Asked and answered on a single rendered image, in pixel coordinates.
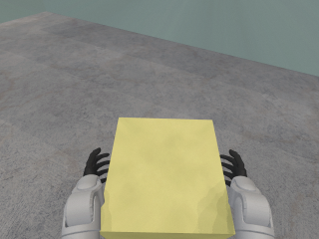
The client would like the left robot hand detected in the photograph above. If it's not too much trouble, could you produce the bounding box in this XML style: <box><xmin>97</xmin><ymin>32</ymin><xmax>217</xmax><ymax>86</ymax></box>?
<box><xmin>83</xmin><ymin>147</ymin><xmax>111</xmax><ymax>183</ymax></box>

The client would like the right robot hand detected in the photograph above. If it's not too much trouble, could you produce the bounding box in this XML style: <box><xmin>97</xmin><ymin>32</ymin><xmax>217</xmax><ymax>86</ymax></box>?
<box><xmin>219</xmin><ymin>149</ymin><xmax>247</xmax><ymax>187</ymax></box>

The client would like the carton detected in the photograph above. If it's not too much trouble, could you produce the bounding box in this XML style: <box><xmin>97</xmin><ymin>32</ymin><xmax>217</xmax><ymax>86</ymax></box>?
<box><xmin>100</xmin><ymin>118</ymin><xmax>236</xmax><ymax>239</ymax></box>

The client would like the robot right forearm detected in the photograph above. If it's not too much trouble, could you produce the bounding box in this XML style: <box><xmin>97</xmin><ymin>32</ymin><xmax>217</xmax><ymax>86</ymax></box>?
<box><xmin>228</xmin><ymin>175</ymin><xmax>275</xmax><ymax>239</ymax></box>

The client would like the robot left forearm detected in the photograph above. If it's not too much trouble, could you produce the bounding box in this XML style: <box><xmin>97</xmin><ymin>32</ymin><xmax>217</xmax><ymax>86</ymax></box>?
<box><xmin>61</xmin><ymin>174</ymin><xmax>105</xmax><ymax>239</ymax></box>

